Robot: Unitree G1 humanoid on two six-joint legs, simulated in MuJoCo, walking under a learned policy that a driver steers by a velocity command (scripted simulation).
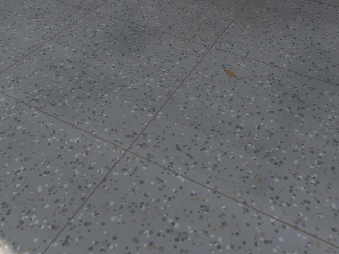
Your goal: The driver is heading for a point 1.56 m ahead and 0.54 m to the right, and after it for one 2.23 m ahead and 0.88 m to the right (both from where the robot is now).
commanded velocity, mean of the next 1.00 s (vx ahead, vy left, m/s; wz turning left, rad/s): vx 0.05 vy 0.00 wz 0.02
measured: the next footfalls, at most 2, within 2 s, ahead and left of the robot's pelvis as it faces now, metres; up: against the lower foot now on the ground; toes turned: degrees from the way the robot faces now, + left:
right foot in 1.56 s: +0.26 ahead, -0.07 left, +0.00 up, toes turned -23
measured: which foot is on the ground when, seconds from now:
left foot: down 0.00-1.00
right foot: down 0.00-1.00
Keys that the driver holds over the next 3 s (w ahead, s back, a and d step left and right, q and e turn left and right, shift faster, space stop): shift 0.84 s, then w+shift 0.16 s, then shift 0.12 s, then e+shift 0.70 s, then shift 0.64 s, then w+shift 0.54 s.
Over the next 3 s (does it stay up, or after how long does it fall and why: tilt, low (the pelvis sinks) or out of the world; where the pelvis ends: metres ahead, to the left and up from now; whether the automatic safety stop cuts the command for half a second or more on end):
stays up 0.42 -0.04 0.01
